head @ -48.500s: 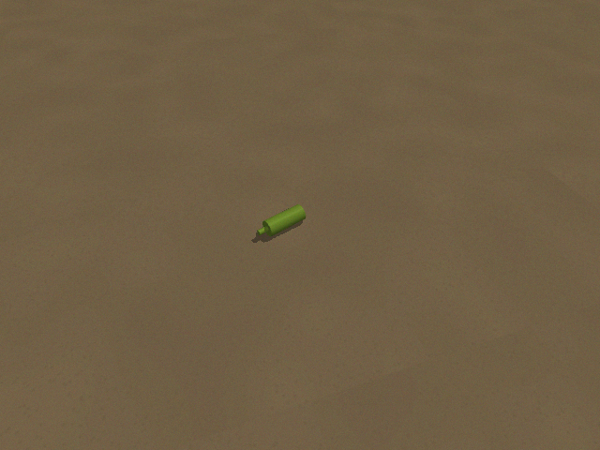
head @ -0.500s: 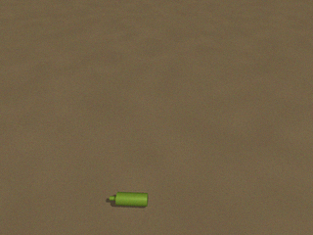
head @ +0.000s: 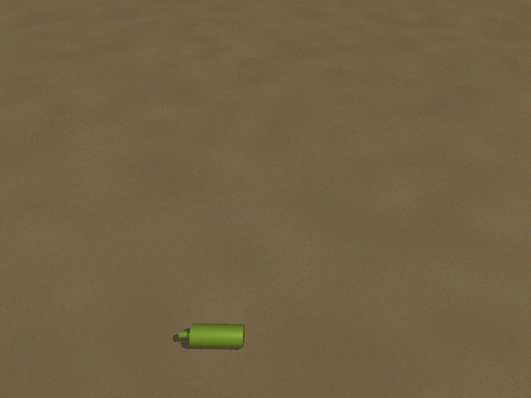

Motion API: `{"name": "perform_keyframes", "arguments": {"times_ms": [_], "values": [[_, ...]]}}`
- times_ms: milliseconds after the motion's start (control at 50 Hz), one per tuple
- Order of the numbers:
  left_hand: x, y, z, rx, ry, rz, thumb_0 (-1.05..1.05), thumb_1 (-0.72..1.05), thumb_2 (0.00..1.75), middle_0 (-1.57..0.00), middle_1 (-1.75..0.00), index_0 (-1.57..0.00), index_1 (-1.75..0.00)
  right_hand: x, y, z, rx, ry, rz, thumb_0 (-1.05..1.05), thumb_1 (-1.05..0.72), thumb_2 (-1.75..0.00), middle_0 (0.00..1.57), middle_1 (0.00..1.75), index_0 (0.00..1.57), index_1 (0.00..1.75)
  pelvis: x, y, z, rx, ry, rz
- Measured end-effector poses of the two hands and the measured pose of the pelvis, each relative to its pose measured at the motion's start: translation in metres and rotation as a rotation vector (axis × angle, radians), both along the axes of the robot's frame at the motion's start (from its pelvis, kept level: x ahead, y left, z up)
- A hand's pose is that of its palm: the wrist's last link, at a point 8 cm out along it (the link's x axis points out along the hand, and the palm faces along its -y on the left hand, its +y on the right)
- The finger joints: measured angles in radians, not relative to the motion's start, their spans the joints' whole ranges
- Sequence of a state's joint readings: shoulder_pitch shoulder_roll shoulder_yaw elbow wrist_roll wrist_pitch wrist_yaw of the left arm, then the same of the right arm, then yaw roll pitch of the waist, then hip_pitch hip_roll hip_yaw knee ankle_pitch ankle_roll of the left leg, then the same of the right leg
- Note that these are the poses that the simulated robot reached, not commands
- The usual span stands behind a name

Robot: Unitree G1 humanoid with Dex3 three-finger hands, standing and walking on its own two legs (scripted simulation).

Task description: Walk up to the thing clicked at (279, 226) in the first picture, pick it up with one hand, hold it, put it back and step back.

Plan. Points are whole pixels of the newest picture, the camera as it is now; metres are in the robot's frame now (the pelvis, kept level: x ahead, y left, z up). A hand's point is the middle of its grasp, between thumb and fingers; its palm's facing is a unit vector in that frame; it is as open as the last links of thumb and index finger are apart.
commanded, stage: stand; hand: left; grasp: from above
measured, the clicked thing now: (211, 335) +0.54 +0.22 -0.74
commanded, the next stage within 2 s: step back in 1.12 s
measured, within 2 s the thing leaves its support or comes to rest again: neither
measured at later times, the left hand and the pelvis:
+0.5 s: hand out of the picture +0.09 +0.24 -0.16, palm faces +0.00 -0.94 -0.34, open 7.4 cm; pelvis +0.02 +0.00 +0.00, yaw +0 degrees
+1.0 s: hand out of the picture +0.11 +0.24 -0.15, palm faces -0.01 -0.94 -0.34, open 7.4 cm; pelvis +0.03 +0.00 +0.00, yaw -1 degrees
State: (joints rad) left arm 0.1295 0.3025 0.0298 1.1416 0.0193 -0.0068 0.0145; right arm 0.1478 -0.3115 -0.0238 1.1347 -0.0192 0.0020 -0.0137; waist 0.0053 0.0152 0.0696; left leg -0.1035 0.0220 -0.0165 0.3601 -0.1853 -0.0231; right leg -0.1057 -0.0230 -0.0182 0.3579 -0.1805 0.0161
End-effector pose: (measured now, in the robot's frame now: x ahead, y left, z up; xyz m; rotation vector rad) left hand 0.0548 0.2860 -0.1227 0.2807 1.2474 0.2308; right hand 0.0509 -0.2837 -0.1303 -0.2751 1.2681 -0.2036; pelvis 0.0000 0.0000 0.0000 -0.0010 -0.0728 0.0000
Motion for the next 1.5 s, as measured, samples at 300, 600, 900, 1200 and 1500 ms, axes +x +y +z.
{"name": "perform_keyframes", "arguments": {"times_ms": [300,600,900,1200,1500], "values": [[0.020,0.001,0.002,0.002,-0.008,-0.015,0.00,0.90,0.90,-0.20,-0.30,-0.20,-0.30,0.017,-0.005,0.003,-0.008,-0.005,0.006,0.01,-0.91,-0.90,0.21,0.30,0.20,0.30,0.010,-0.001,0.001,0.000,0.018,-0.004],[0.037,0.003,0.003,0.004,-0.005,-0.022,0.01,0.90,0.90,-0.20,-0.30,-0.20,-0.30,0.033,-0.008,0.006,-0.016,-0.008,0.005,0.01,-0.91,-0.90,0.21,0.30,0.20,0.30,0.022,-0.002,0.002,0.001,0.030,-0.007],[0.052,0.002,0.006,0.008,-0.030,-0.035,0.01,0.90,0.90,-0.20,-0.30,-0.20,-0.30,0.043,-0.010,0.007,-0.018,-0.026,0.005,0.01,-0.91,-0.90,0.21,0.30,0.20,0.30,0.027,-0.003,0.002,0.003,0.033,-0.011],[0.047,0.005,0.004,0.016,-0.038,-0.032,0.01,0.90,0.90,-0.20,-0.30,-0.20,-0.30,0.034,-0.018,0.006,-0.022,-0.019,-0.010,0.01,-0.91,-0.90,0.21,0.30,0.20,0.30,0.013,-0.005,-0.002,-0.004,0.038,-0.017],[0.047,0.064,-0.021,0.036,-0.088,-0.088,0.01,0.90,0.90,-0.20,-0.30,-0.20,-0.30,-0.040,0.008,0.017,-0.130,0.060,-0.020,0.00,-0.91,-0.90,0.21,0.30,0.20,0.30,-0.036,0.040,-0.017,-0.024,0.049,-0.025]]}}
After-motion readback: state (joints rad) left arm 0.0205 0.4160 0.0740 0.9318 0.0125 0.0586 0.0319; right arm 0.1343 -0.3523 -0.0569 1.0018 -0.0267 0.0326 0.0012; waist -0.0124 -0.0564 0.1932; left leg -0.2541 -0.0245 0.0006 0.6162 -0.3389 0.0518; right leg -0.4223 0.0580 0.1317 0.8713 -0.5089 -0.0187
